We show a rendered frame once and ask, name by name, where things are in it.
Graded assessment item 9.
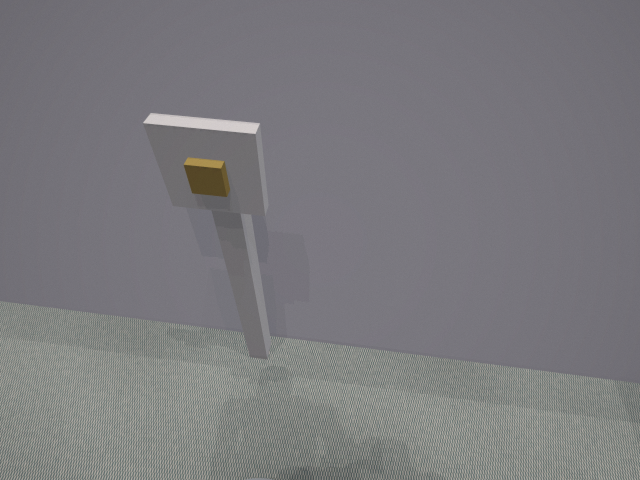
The panel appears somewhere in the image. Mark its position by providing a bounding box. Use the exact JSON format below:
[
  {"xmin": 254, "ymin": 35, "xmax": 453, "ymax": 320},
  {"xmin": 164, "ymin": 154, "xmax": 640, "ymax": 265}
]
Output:
[{"xmin": 143, "ymin": 113, "xmax": 271, "ymax": 360}]

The button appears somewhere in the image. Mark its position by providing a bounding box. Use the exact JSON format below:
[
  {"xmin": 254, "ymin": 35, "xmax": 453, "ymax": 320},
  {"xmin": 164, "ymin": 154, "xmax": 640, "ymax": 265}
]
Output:
[{"xmin": 184, "ymin": 157, "xmax": 230, "ymax": 197}]

